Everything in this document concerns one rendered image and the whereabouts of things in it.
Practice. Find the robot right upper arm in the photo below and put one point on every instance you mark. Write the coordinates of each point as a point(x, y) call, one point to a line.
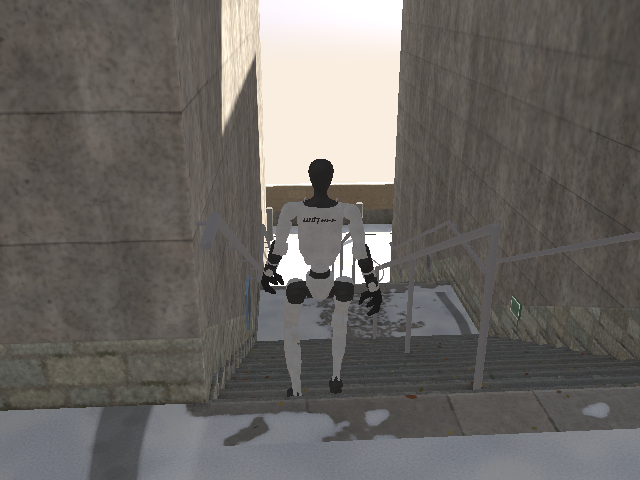
point(352, 213)

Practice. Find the robot right forearm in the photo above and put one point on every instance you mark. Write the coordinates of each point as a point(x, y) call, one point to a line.
point(368, 272)

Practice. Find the left robot foot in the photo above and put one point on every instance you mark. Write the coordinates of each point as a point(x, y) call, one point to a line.
point(290, 392)

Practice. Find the robot left upper arm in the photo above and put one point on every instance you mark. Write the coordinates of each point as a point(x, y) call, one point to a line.
point(288, 212)

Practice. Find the robot left shin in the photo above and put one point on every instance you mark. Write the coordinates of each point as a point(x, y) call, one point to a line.
point(293, 361)

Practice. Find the robot left forearm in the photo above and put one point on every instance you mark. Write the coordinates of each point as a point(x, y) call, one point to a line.
point(272, 262)

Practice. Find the robot left hand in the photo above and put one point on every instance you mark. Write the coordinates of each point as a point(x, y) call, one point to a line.
point(266, 279)

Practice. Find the robot right hand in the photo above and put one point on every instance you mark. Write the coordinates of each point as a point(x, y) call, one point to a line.
point(376, 300)

